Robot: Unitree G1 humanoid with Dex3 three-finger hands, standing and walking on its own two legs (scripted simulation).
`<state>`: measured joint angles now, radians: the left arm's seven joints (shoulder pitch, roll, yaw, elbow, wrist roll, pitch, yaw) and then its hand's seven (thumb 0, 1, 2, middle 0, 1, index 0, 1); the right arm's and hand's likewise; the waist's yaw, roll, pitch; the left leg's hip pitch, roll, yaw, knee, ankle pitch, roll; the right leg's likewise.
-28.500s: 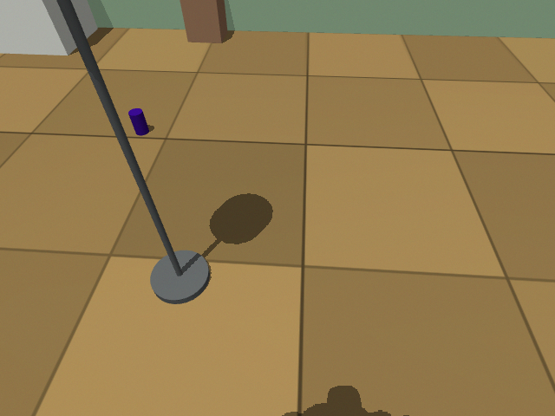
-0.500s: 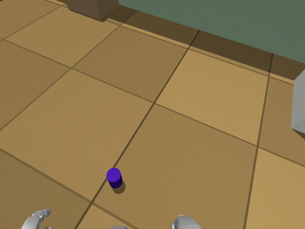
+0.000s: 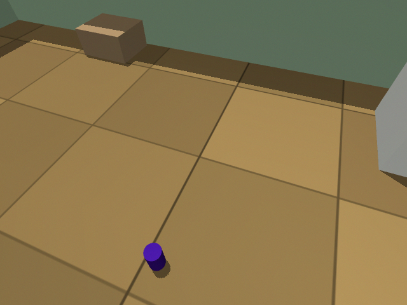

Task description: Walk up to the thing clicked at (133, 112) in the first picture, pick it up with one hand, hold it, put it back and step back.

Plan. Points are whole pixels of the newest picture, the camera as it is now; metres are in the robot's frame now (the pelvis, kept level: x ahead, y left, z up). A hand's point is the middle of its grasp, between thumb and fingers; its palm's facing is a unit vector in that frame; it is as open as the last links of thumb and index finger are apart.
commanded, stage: walk up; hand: left
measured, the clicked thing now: (155, 257) +0.45 +0.24 -0.70
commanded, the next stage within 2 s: none
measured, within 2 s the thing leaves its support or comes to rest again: neither
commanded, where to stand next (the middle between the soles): +0.07 -0.02 m, yaw +3 degrees
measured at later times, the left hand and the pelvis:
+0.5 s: hand out of the picture +0.13 +0.25 -0.15, palm faces -0.01 -0.95 -0.31, open 7.3 cm; pelvis +0.03 +0.00 +0.01, yaw +0 degrees
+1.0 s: hand out of the picture +0.10 +0.25 -0.14, palm faces +0.00 -0.94 -0.33, open 7.3 cm; pelvis +0.02 -0.01 +0.01, yaw +0 degrees
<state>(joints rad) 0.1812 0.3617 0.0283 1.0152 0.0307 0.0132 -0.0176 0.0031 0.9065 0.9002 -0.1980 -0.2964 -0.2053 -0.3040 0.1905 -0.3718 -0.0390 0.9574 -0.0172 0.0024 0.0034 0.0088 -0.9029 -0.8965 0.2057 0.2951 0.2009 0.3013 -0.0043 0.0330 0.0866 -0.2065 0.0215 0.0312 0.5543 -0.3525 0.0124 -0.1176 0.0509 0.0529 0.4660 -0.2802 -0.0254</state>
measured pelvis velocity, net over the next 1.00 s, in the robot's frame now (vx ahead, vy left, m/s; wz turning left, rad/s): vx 0.02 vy -0.01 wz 0.00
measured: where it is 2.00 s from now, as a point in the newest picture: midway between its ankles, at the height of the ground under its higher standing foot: outside the picture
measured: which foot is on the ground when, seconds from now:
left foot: down 0.00-1.00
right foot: down 0.00-1.00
